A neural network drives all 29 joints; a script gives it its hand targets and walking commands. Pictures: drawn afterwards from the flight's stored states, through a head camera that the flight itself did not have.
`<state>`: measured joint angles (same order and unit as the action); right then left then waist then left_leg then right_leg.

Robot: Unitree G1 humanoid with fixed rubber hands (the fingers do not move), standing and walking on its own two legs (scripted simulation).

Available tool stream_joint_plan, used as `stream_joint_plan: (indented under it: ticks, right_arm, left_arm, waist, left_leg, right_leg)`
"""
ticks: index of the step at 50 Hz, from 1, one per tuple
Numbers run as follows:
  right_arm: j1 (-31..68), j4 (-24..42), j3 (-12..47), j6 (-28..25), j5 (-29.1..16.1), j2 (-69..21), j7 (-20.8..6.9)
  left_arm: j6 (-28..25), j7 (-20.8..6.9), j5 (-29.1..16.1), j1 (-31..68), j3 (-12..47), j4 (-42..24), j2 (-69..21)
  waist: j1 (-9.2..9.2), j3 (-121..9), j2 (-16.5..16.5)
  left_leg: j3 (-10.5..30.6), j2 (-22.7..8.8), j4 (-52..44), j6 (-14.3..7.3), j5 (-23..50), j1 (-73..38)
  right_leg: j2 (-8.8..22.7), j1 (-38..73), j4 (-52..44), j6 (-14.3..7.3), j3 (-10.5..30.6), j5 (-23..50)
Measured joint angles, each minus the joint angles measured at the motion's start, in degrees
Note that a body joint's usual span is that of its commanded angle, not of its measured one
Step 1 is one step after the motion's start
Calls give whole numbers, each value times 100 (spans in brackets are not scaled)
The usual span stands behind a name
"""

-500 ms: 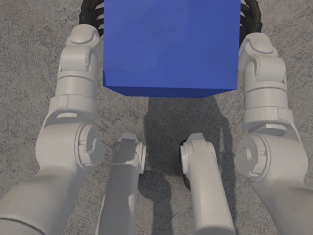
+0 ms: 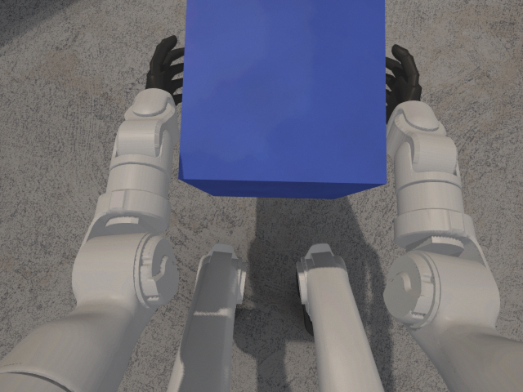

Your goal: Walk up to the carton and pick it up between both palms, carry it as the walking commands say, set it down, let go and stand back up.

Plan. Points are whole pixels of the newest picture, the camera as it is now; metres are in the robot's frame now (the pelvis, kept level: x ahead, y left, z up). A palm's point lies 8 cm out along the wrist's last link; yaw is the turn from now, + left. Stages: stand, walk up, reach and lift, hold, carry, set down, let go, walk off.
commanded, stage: reach and lift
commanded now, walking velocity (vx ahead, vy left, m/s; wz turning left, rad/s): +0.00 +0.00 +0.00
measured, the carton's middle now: (278, 105) +0.51 -0.01 -0.14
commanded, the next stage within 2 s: none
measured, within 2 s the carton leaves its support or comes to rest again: neither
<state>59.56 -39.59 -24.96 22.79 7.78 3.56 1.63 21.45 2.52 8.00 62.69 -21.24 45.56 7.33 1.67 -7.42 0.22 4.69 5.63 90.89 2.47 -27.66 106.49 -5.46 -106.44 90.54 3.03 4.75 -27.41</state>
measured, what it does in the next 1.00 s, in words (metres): rises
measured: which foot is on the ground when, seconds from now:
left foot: down 0.00-1.00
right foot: down 0.00-1.00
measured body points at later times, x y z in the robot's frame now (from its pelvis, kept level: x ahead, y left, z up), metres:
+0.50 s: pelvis +0.02 +0.00 +0.06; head +0.24 +0.01 +0.45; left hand +0.49 +0.16 -0.01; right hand +0.48 -0.17 -0.01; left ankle +0.09 +0.12 -0.51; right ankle +0.09 -0.13 -0.51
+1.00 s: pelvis +0.04 +0.00 +0.13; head +0.23 +0.01 +0.54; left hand +0.47 +0.16 +0.06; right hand +0.45 -0.17 +0.07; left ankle +0.09 +0.12 -0.51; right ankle +0.09 -0.13 -0.51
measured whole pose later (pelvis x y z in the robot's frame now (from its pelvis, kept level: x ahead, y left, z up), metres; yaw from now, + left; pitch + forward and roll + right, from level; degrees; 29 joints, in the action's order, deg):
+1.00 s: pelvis +0.04 +0.00 +0.13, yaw +0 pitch +33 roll +0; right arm 39.0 -32.9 -24.0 21.5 10.5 -3.1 -0.6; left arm 20.7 -0.3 11.4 41.8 -22.4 37.7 0.0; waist 1.1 -10.1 0.4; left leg 5.9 4.9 62.8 1.3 -22.0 73.6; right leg -4.7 -73.7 62.6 2.1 6.7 -21.7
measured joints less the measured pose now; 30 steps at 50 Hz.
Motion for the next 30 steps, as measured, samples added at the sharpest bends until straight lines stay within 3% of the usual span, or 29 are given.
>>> stream_joint_plan:
  ticks: [30]
  right_arm:
    - [-1143,184,55,-123,83,-327,-88]
  left_arm:
    - [-112,-40,98,-1175,1,-248,-395]
  waist:
    - [-29,-299,6]
  left_leg:
    - [89,-17,-1463,-56,230,-1796]
  right_leg:
    - [26,1793,-1460,-55,99,230]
